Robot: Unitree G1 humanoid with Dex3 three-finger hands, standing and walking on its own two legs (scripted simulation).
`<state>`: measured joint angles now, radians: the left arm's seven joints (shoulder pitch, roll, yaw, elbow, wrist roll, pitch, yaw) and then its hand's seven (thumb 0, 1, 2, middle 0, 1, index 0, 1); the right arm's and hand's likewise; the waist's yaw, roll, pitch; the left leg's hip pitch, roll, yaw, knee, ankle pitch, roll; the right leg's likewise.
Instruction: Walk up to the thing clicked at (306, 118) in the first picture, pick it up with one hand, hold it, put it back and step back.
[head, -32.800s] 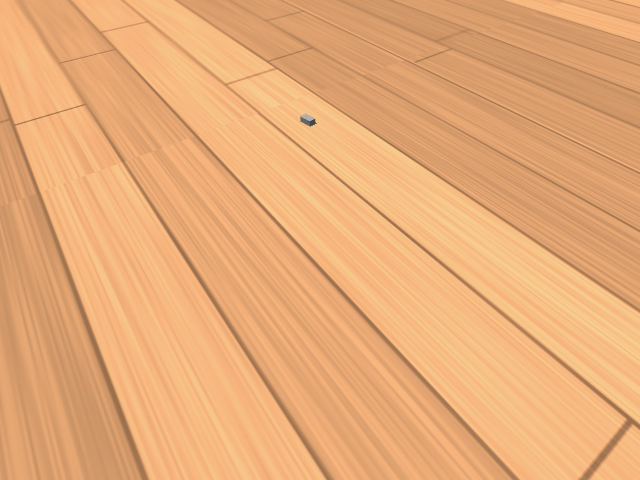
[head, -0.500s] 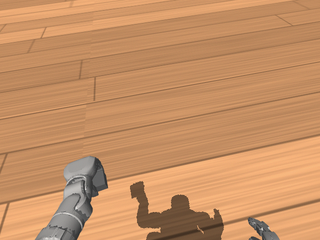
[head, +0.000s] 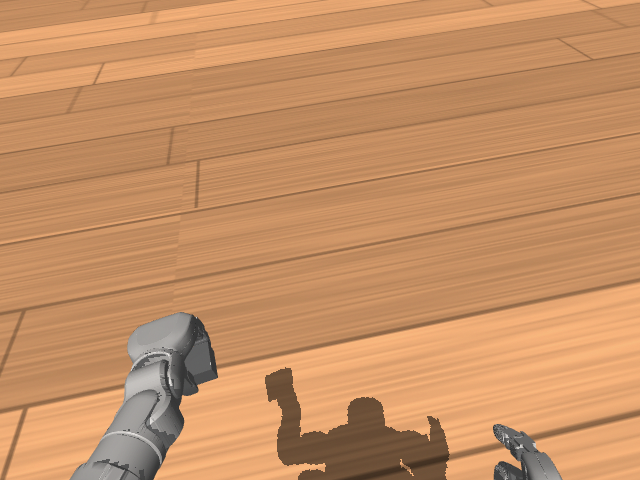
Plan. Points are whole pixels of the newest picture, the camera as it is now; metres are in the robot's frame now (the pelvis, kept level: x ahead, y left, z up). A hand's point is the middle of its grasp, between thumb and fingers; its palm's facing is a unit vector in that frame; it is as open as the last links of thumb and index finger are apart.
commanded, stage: hold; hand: left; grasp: from above
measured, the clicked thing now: (186, 368) +0.31 +0.23 -0.07
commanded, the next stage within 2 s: crouch in 0.56 s
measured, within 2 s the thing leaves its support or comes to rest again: neither
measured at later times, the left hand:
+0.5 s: hand (176, 366) +0.30 +0.23 -0.03, palm faces -0.40 -0.16 -0.90, open 7.4 cm
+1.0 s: hand (184, 391) +0.29 +0.23 -0.09, palm faces -0.45 -0.11 -0.89, open 7.3 cm
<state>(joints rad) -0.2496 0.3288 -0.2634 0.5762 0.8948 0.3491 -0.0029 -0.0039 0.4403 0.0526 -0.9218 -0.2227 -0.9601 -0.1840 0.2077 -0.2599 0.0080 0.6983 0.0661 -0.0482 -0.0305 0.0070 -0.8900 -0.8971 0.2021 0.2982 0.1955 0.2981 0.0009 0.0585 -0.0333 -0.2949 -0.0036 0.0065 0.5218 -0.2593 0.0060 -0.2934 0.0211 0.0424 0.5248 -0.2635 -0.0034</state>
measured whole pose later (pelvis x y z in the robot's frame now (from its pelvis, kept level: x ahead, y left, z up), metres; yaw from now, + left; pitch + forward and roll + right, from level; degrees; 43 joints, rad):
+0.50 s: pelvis +0.01 +0.00 +0.00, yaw +0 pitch +2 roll +0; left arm -0.24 0.35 -0.25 0.55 0.91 0.31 -0.03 -0.01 0.41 0.09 -0.90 -0.30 -0.94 -0.26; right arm 0.20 -0.26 0.00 0.69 0.07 -0.03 -0.03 0.01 -0.89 -0.90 0.20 0.30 0.20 0.30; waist 0.01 0.06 -0.03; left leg -0.27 0.00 0.00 0.49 -0.25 0.00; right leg -0.26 0.02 0.04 0.50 -0.26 -0.01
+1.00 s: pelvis -0.01 +0.00 -0.01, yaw +1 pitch +5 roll +0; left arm -0.32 0.32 -0.22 0.84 0.97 0.19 0.15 0.00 0.43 0.06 -0.93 -0.21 -0.98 -0.15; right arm 0.21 -0.26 -0.02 0.69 0.05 -0.02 0.00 0.00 -0.87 -0.89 0.20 0.30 0.20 0.30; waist -0.02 0.02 -0.02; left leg -0.43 0.00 -0.01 0.62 -0.28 0.00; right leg -0.42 0.02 0.03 0.62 -0.29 -0.01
